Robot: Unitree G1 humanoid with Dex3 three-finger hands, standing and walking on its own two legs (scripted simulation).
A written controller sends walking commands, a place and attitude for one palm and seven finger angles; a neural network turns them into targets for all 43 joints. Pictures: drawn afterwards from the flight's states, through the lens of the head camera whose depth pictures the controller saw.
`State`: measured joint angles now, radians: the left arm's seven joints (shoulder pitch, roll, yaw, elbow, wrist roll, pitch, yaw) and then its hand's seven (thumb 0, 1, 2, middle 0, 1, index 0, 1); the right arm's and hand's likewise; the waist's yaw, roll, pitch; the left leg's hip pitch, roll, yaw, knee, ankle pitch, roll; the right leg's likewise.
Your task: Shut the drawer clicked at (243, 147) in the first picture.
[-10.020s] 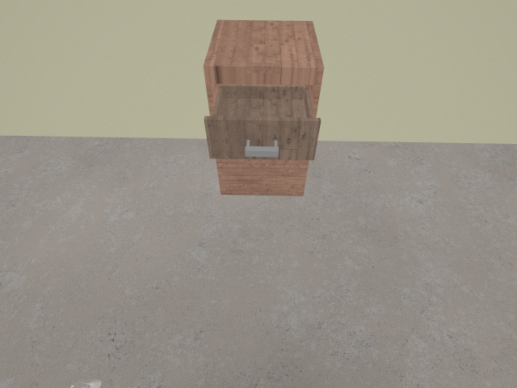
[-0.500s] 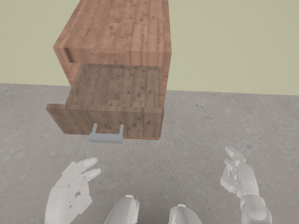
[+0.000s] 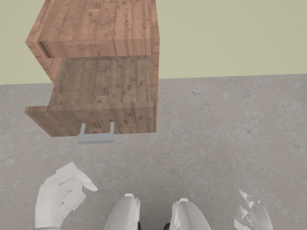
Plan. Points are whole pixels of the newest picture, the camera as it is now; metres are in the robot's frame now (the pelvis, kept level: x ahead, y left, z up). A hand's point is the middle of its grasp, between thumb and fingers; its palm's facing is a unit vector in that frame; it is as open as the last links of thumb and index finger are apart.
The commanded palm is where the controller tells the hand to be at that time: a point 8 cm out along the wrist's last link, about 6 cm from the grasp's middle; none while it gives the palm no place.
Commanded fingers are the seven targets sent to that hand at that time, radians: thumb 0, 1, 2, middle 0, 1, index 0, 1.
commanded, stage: raise the hand and make a fist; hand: left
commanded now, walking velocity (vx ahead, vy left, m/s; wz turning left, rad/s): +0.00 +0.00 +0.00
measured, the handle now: (97, 132) +0.41 +0.21 -0.09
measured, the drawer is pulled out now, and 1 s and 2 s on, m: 0.22 0.22 0.22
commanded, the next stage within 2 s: bring the fist close to the handle in 0.92 s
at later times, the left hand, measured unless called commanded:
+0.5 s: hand (93, 190) +0.21 +0.15 +0.01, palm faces +0.09 -1.00 +0.02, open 3.2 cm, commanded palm +0.19 +0.20 +0.01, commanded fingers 0.00 0.90 0.90 -1.40 -1.60 -1.40 -1.60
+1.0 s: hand (92, 186) +0.22 +0.16 +0.01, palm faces +0.10 -0.99 +0.01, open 3.3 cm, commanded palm +0.19 +0.20 +0.01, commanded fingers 0.00 0.90 0.90 -1.40 -1.60 -1.40 -1.60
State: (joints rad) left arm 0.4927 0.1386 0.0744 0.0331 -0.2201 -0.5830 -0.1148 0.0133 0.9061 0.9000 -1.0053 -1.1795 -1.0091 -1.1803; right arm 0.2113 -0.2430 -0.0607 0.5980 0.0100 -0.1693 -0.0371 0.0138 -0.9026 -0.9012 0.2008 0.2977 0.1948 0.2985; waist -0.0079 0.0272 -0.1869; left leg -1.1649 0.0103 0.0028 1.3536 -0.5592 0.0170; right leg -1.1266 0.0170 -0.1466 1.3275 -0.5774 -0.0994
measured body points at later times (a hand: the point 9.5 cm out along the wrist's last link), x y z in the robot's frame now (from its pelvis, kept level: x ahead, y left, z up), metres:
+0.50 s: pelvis +0.00 +0.03 -0.02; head +0.11 +0.04 +0.42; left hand +0.20 +0.21 +0.01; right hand +0.22 -0.17 -0.10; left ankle +0.04 +0.11 -0.61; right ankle +0.03 -0.07 -0.61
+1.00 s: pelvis +0.02 +0.03 -0.02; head +0.13 +0.04 +0.42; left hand +0.21 +0.21 +0.01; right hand +0.23 -0.19 -0.10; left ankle +0.04 +0.11 -0.61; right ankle +0.03 -0.07 -0.61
